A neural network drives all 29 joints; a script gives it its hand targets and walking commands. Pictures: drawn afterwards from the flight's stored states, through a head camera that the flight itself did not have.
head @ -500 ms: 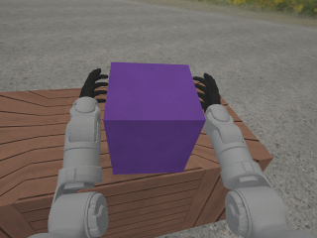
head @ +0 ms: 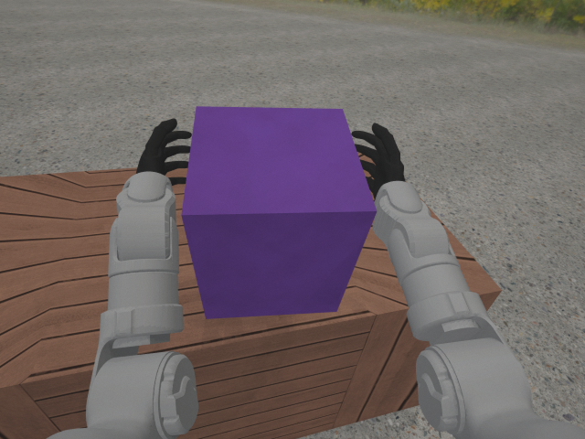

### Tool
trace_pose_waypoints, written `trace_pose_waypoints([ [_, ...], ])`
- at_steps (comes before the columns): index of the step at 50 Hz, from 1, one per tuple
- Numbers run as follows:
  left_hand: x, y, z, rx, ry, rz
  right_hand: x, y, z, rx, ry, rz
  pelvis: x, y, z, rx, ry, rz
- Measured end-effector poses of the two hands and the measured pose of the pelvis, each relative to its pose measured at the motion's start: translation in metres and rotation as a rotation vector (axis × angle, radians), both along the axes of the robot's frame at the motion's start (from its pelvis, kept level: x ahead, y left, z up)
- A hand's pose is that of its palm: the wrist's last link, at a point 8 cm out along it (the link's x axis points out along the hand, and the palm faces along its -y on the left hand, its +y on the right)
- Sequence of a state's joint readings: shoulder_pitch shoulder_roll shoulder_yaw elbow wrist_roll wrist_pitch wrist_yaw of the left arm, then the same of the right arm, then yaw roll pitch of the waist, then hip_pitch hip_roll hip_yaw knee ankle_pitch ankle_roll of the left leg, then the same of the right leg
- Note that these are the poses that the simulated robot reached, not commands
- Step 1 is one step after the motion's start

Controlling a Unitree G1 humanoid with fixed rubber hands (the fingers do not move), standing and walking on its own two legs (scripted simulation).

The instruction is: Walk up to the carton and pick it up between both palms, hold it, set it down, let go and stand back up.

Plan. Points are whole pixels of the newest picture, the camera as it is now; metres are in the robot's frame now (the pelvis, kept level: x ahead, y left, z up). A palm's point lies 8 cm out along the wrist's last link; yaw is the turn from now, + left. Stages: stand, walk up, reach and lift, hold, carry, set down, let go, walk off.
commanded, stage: reach and lift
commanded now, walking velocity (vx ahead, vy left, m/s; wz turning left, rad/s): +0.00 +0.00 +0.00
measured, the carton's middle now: (272, 217) +0.40 +0.01 +0.13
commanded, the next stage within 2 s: hold in 0.54 s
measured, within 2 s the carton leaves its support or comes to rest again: neither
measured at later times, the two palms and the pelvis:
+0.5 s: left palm (153, 169) +0.37 +0.16 +0.23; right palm (390, 171) +0.37 -0.14 +0.23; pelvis +0.00 +0.00 +0.00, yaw +0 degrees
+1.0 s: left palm (147, 154) +0.36 +0.16 +0.26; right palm (400, 145) +0.37 -0.14 +0.27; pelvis +0.00 +0.00 +0.00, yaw -1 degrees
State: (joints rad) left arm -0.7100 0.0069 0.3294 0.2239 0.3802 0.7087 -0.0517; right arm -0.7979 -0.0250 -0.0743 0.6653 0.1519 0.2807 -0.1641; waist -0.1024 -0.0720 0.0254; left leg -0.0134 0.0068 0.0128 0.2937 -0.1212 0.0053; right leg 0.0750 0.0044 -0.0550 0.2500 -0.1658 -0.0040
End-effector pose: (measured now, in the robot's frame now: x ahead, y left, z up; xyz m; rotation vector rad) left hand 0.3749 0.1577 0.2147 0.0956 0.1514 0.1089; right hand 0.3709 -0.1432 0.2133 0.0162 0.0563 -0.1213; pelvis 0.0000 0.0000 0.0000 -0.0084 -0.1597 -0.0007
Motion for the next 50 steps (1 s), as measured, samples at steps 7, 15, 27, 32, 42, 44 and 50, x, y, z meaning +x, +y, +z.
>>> trace_pose_waypoints([
  [7,0.000,-0.001,0.002,-0.001,-0.005,-0.002,0.000,-0.001,0.004,0.001,-0.005,0.000,0.002,0.000,0.000,0.000,-0.005,0.000],
  [15,-0.001,-0.001,0.007,-0.003,-0.006,-0.001,0.000,-0.001,0.009,0.006,-0.007,0.001,0.002,-0.001,0.000,0.000,-0.003,-0.002],
  [27,0.000,-0.001,0.015,-0.010,-0.005,-0.002,0.001,-0.001,0.019,0.007,-0.007,0.001,0.002,-0.002,0.000,0.001,0.003,-0.003],
  [32,-0.003,-0.001,0.021,-0.011,-0.019,0.004,0.001,-0.001,0.027,0.007,-0.020,0.009,0.002,-0.002,0.000,0.000,0.005,-0.005],
  [42,-0.015,0.001,0.032,-0.036,-0.012,0.018,-0.007,0.001,0.048,0.019,-0.013,0.021,0.001,-0.004,-0.001,0.002,0.000,-0.011],
  [44,-0.015,0.000,0.034,-0.034,-0.008,0.016,-0.006,0.001,0.051,0.021,-0.008,0.021,0.000,-0.004,0.000,0.002,0.008,-0.013],
  [50,-0.011,-0.001,0.041,-0.031,-0.005,0.010,-0.004,-0.001,0.060,0.014,-0.005,0.019,-0.001,-0.005,0.000,0.002,0.028,-0.016],
])
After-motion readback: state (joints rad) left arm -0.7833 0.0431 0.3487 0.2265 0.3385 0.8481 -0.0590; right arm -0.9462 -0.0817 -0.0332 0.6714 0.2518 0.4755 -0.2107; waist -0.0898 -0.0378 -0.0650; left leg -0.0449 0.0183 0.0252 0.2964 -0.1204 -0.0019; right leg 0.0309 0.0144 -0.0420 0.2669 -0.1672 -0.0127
